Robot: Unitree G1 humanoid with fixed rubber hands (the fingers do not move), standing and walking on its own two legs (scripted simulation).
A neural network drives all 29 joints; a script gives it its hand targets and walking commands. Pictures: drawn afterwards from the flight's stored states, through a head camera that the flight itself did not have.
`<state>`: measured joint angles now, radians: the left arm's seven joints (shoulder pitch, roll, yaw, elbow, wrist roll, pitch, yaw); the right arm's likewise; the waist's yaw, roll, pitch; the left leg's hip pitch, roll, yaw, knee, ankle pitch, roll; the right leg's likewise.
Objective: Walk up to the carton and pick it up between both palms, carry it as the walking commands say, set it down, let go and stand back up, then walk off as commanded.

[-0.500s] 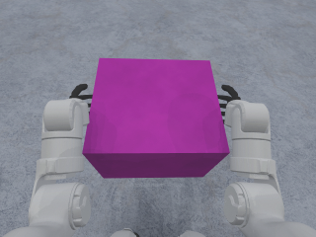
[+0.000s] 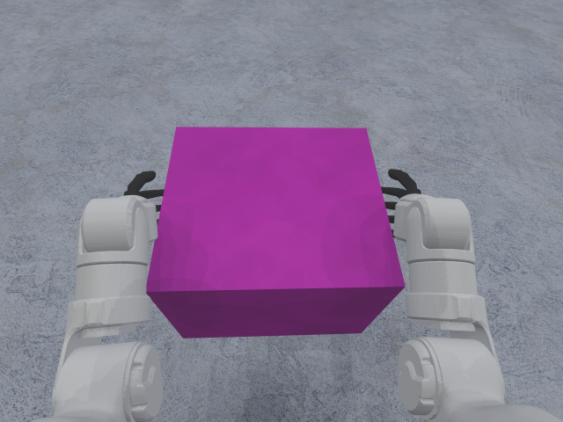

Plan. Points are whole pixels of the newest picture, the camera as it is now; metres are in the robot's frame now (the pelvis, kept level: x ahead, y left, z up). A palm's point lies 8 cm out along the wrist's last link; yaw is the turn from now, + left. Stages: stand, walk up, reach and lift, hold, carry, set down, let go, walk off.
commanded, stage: carry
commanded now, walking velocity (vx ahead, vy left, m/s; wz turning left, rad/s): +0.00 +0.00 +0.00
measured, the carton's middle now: (273, 235) +0.39 +0.01 +0.03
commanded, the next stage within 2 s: none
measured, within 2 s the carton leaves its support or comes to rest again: neither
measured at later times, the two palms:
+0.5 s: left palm (146, 244) +0.29 +0.16 +0.14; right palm (459, 251) +0.28 -0.21 +0.14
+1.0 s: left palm (161, 246) +0.30 +0.15 +0.12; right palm (450, 247) +0.30 -0.22 +0.12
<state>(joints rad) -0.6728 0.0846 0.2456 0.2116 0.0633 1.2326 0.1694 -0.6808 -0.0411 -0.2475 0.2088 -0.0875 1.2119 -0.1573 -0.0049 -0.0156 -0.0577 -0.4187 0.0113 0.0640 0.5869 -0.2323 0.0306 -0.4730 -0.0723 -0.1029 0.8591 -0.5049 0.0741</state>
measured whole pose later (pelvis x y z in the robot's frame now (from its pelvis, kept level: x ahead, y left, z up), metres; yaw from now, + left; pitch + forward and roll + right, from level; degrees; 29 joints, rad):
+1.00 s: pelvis -0.03 -0.03 +0.00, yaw +0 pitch +3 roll +0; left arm -0.58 0.03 0.24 0.14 0.07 1.22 0.18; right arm -0.59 -0.05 -0.24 0.15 -0.10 1.20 -0.13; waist -0.01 0.01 -0.09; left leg -0.43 0.04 0.05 0.51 -0.14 -0.02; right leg -0.37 0.00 -0.13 0.57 -0.26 -0.06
